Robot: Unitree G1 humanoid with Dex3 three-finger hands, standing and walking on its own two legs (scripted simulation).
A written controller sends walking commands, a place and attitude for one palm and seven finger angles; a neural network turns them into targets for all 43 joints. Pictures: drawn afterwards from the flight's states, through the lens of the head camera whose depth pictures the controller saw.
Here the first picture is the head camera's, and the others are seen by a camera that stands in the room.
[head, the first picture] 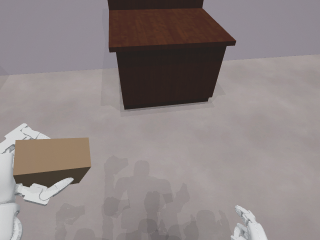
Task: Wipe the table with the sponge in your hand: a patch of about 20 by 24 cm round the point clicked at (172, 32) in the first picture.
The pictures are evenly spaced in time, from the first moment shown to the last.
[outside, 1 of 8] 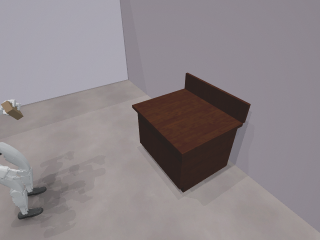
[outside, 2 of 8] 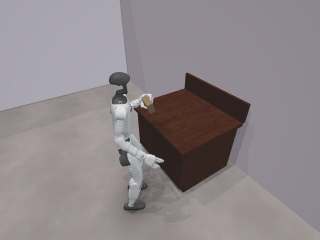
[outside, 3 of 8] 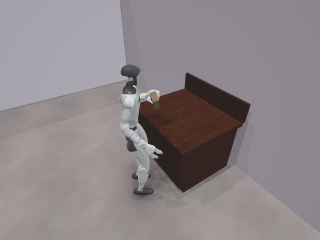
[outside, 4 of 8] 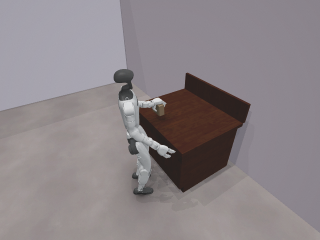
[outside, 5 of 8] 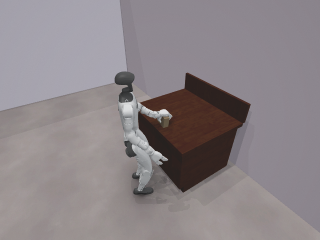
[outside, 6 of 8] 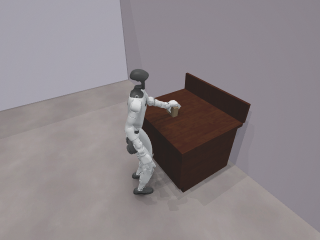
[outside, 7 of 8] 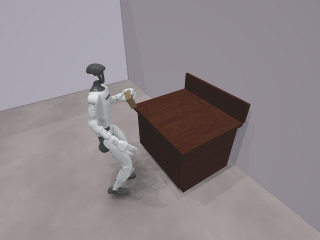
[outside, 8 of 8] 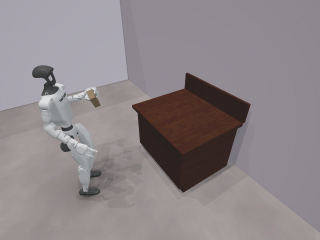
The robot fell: no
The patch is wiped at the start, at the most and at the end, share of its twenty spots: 0.00 1.00 1.00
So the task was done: yes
